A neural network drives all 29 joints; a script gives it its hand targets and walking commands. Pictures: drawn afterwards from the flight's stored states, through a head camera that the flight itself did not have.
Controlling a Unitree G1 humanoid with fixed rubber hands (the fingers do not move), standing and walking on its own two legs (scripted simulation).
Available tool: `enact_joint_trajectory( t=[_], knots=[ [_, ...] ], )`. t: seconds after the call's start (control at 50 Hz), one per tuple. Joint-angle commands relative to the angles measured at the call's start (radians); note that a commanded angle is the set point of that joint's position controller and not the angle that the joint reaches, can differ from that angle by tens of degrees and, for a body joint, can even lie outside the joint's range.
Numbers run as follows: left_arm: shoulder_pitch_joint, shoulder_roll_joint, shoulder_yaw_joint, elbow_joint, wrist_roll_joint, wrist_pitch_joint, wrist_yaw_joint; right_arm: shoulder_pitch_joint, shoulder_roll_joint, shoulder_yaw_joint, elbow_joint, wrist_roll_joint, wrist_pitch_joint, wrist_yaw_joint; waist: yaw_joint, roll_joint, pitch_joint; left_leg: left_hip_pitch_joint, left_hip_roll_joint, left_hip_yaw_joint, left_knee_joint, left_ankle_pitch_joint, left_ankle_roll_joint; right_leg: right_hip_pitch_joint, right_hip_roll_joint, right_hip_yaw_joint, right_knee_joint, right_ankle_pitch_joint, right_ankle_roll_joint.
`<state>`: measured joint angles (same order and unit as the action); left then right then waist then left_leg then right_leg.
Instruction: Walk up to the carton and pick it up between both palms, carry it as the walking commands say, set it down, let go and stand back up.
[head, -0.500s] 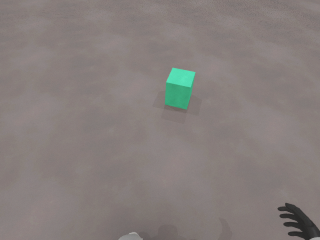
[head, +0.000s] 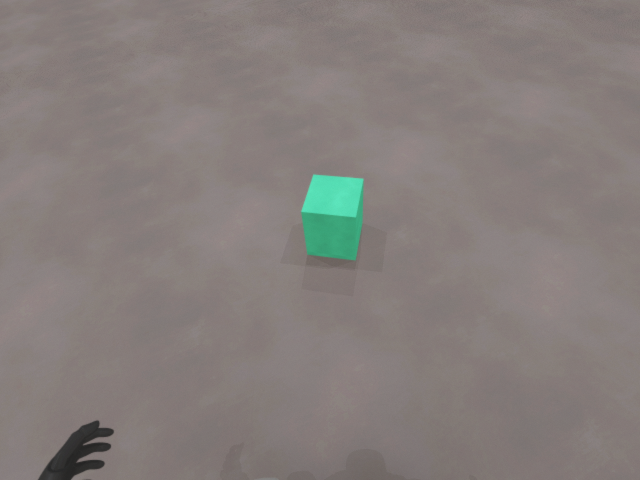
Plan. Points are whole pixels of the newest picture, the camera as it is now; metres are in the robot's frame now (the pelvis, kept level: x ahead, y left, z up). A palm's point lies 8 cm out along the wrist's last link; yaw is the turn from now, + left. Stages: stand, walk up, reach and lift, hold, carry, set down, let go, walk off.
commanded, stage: walk up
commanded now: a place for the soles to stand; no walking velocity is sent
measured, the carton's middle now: (334, 217) +1.13 -0.04 -0.64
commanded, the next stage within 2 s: none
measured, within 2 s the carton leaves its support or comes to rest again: neither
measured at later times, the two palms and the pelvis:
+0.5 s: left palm (112, 374) +0.30 +0.34 -0.09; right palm (570, 332) +0.30 -0.34 -0.05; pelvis +0.22 +0.01 +0.00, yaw +1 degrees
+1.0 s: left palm (134, 305) +0.42 +0.33 -0.08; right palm (499, 214) +0.56 -0.34 -0.07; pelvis +0.42 -0.02 -0.01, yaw +4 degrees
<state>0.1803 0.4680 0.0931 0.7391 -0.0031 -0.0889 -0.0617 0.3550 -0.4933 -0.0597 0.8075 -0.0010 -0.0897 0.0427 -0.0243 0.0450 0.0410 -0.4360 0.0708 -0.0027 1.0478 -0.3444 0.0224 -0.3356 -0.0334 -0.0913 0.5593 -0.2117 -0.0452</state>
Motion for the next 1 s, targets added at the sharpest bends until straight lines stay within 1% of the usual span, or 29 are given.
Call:
enact_joint_trajectory(
  t=[0.0, 0.06, 0.12, 0.16, 0.2, 0.22, 0.24, 0.26, 0.28, 0.3, 0.34, 0.36, 0.38, 0.42, 0.46, 0.54, 0.58, 0.6, 0.62, 0.64, 0.66, 0.68, 0.7, 0.74, 0.76, 0.8, 0.92, 0.96, 0.98],
  knots=[
    [0.079, 0.218, 0.052, -0.029, 0.002, -0.015, 0.007, 0.054, -0.174, -0.057, -0.024, -0.009, -0.009, 0.012, 0.042, -0.202, -0.003, -0.17, 0.057, -0.011, -0.109, 0.056, -0.024, 0.128, -0.234, 0.222, -0.317, -0.079, -0.199],
    [0.103, 0.227, 0.048, -0.036, 0.007, -0.021, 0.0, -0.036, -0.134, -0.054, -0.046, -0.015, -0.002, 0.031, 0.06, -0.194, 0.003, -0.12, 0.052, 0.025, -0.263, 0.114, -0.03, 0.112, -0.231, 0.171, -0.331, -0.108, -0.192],
    [0.088, 0.23, 0.038, -0.045, 0.009, -0.015, -0.002, -0.099, -0.115, -0.056, -0.059, -0.012, 0.001, 0.043, 0.053, -0.187, 0.014, -0.021, 0.027, 0.063, -0.392, 0.225, -0.025, 0.071, -0.214, 0.132, -0.334, -0.162, -0.153],
    [0.087, 0.24, 0.033, -0.043, 0.01, -0.01, 0.001, -0.128, -0.112, -0.058, -0.062, -0.008, 0.0, 0.047, 0.047, -0.179, 0.023, 0.048, 0.008, 0.078, -0.435, 0.235, -0.016, 0.044, -0.223, 0.133, -0.324, -0.187, -0.144],
    [0.097, 0.236, 0.023, -0.038, 0.012, -0.005, 0.005, -0.1, -0.118, -0.063, -0.051, -0.01, -0.005, 0.042, 0.019, -0.135, 0.021, 0.158, -0.026, 0.099, -0.496, 0.198, -0.002, 0.019, -0.215, 0.114, -0.229, -0.119, -0.129],
    [0.117, 0.214, 0.01, -0.037, 0.011, -0.005, 0.006, -0.047, -0.14, -0.07, -0.037, -0.013, -0.01, 0.033, -0.007, -0.082, -0.01, 0.273, -0.055, 0.107, -0.531, 0.151, 0.015, -0.001, -0.189, 0.083, -0.113, 0.0, -0.109],
    [0.14, 0.176, -0.008, -0.04, 0.008, -0.006, 0.01, 0.066, -0.185, -0.084, -0.012, -0.023, -0.018, 0.016, -0.062, 0.042, -0.095, 0.466, -0.015, 0.016, -0.582, 0.064, 0.056, -0.06, -0.129, 0.025, 0.151, 0.113, -0.073],
    [0.158, 0.121, -0.027, -0.073, -0.008, -0.007, 0.014, 0.146, -0.285, -0.108, -0.033, -0.036, -0.023, -0.004, -0.099, 0.246, -0.182, 0.637, 0.27, -0.436, -0.698, -0.122, 0.162, -0.297, -0.001, -0.031, 0.489, -0.068, -0.002],
    [0.165, 0.179, -0.015, -0.059, 0.002, 0.001, 0.029, 0.122, -0.33, -0.12, -0.053, 0.0, -0.019, -0.009, -0.084, 0.152, -0.17, 0.591, 0.378, -0.632, -0.785, -0.141, 0.255, -0.394, 0.02, 0.092, 0.599, -0.276, 0.013],
    [0.158, 0.218, -0.009, -0.04, 0.002, 0.006, 0.036, 0.069, -0.282, -0.111, -0.06, 0.012, -0.016, -0.011, -0.054, 0.029, -0.109, 0.507, 0.346, -0.531, -0.756, -0.075, 0.261, -0.394, -0.021, 0.166, 0.638, -0.231, 0.012],
    [0.179, 0.209, 0.003, -0.022, -0.004, 0.008, 0.032, -0.001, -0.216, -0.088, -0.076, 0.011, -0.014, -0.014, -0.009, 0.044, -0.034, 0.368, 0.255, -0.291, -0.758, 0.06, 0.218, -0.348, -0.086, 0.16, 0.537, -0.178, 0.017],
    [0.192, 0.199, 0.005, -0.015, 0.001, 0.011, 0.022, -0.029, -0.202, -0.08, -0.082, 0.006, -0.014, -0.014, -0.001, 0.089, -0.015, 0.304, 0.218, -0.197, -0.761, 0.102, 0.203, -0.293, -0.103, 0.135, 0.452, -0.169, 0.029],
    [0.188, 0.185, 0.006, -0.007, 0.007, 0.015, 0.011, -0.037, -0.206, -0.08, -0.088, -0.002, -0.014, -0.011, -0.008, 0.118, -0.012, 0.264, 0.195, -0.147, -0.764, 0.115, 0.21, -0.254, -0.094, 0.108, 0.393, -0.164, 0.04],
    [0.138, 0.166, 0.009, -0.013, 0.016, 0.02, -0.003, -0.022, -0.221, -0.086, -0.093, -0.007, -0.018, -0.005, -0.025, 0.127, -0.004, 0.232, 0.203, -0.13, -0.781, 0.083, 0.231, -0.232, -0.087, 0.08, 0.306, -0.152, 0.046],
    [0.103, 0.158, 0.015, -0.01, 0.02, 0.017, -0.013, -0.031, -0.228, -0.09, -0.101, -0.005, -0.023, 0.001, -0.021, 0.114, 0.008, 0.189, 0.195, -0.109, -0.793, 0.006, 0.222, -0.187, -0.085, 0.065, 0.214, -0.066, 0.04],
    [0.094, 0.154, 0.035, 0.014, 0.019, 0.009, -0.029, -0.097, -0.237, -0.084, -0.115, 0.004, -0.015, 0.012, 0.02, 0.096, 0.016, 0.056, 0.173, -0.07, -0.768, -0.148, 0.173, 0.014, -0.04, 0.017, 0.071, 0.042, 0.03],
    [0.134, 0.18, 0.05, 0.03, 0.024, 0.001, -0.02, -0.084, -0.2, -0.065, -0.11, -0.003, -0.008, 0.011, 0.057, 0.023, -0.003, -0.014, 0.14, -0.027, -0.632, -0.166, 0.134, 0.176, -0.003, 0.009, 0.022, -0.003, 0.013],
    [0.223, 0.207, 0.065, 0.051, 0.023, -0.007, -0.007, -0.058, -0.159, -0.047, -0.111, -0.013, -0.007, 0.007, 0.103, -0.09, -0.045, -0.072, 0.089, 0.023, -0.423, -0.093, 0.107, 0.312, -0.001, 0.052, -0.035, -0.104, -0.005],
    [0.308, 0.298, 0.088, 0.052, 0.024, -0.016, 0.01, -0.057, -0.083, -0.023, -0.146, -0.009, -0.011, 0.007, 0.149, -0.361, -0.076, -0.28, -0.054, 0.128, -0.034, -0.132, 0.035, 0.415, -0.26, 0.516, -0.274, -0.456, -0.093],
    [0.293, 0.362, 0.096, 0.025, 0.015, -0.018, 0.017, -0.043, -0.144, -0.033, -0.13, -0.001, 0.001, -0.006, 0.135, -0.286, -0.085, -0.349, -0.075, -0.015, 0.113, -0.181, 0.031, 0.359, -0.406, 0.778, -0.369, -0.569, -0.189],
    [0.225, 0.327, 0.086, 0.005, 0.001, -0.015, 0.021, -0.026, -0.2, -0.05, -0.1, 0.007, 0.008, -0.014, 0.098, -0.161, -0.037, -0.333, -0.024, -0.106, 0.134, -0.107, 0.031, 0.303, -0.382, 0.681, -0.33, -0.516, -0.213],
    [0.178, 0.284, 0.074, -0.005, -0.005, -0.012, 0.025, -0.005, -0.205, -0.051, -0.082, 0.007, 0.005, -0.013, 0.073, -0.146, -0.01, -0.314, 0.006, -0.098, 0.094, -0.052, 0.023, 0.255, -0.339, 0.564, -0.311, -0.412, -0.214],
    [0.155, 0.254, 0.066, -0.01, -0.003, -0.012, 0.029, 0.018, -0.202, -0.052, -0.064, 0.003, 0.002, -0.012, 0.056, -0.17, 0.007, -0.287, 0.033, -0.076, 0.03, -0.018, 0.01, 0.226, -0.3, 0.462, -0.311, -0.328, -0.2],
    [0.145, 0.227, 0.052, -0.014, 0.002, -0.015, 0.025, 0.042, -0.176, -0.054, -0.032, -0.007, 0.002, 0.001, 0.043, -0.203, 0.012, -0.193, 0.041, -0.03, -0.081, 0.014, -0.012, 0.149, -0.244, 0.286, -0.286, -0.073, -0.189],
    [0.158, 0.228, 0.048, -0.017, 0.005, -0.017, 0.023, 0.026, -0.157, -0.053, -0.035, -0.009, 0.005, 0.008, 0.047, -0.212, 0.008, -0.163, 0.037, -0.011, -0.132, 0.015, -0.018, 0.136, -0.242, 0.251, -0.281, -0.01, -0.196],
    [0.178, 0.234, 0.045, -0.024, 0.007, -0.02, 0.02, -0.03, -0.13, -0.05, -0.053, -0.013, 0.009, 0.02, 0.061, -0.21, 0.003, -0.122, 0.033, 0.017, -0.224, 0.04, -0.019, 0.131, -0.24, 0.212, -0.278, 0.004, -0.196],
    [0.151, 0.248, 0.025, -0.047, 0.008, -0.006, 0.014, -0.099, -0.109, -0.06, -0.072, -0.011, 0.009, 0.039, 0.041, -0.187, 0.02, 0.099, -0.022, 0.088, -0.446, 0.158, -0.005, 0.016, -0.221, 0.167, -0.251, -0.173, -0.149],
    [0.159, 0.218, 0.003, -0.047, 0.008, -0.002, 0.018, -0.041, -0.132, -0.069, -0.058, -0.016, 0.0, 0.029, -0.004, -0.113, -0.004, 0.267, -0.063, 0.094, -0.526, 0.12, 0.016, -0.049, -0.192, 0.131, -0.102, -0.106, -0.117],
    [0.172, 0.181, -0.014, -0.055, 0.006, -0.005, 0.023, 0.049, -0.174, -0.082, -0.042, -0.022, -0.007, 0.014, -0.054, -0.001, -0.069, 0.427, -0.027, 0.002, -0.585, 0.025, 0.05, -0.105, -0.141, 0.077, 0.107, 0.025, -0.08]
  ],
)
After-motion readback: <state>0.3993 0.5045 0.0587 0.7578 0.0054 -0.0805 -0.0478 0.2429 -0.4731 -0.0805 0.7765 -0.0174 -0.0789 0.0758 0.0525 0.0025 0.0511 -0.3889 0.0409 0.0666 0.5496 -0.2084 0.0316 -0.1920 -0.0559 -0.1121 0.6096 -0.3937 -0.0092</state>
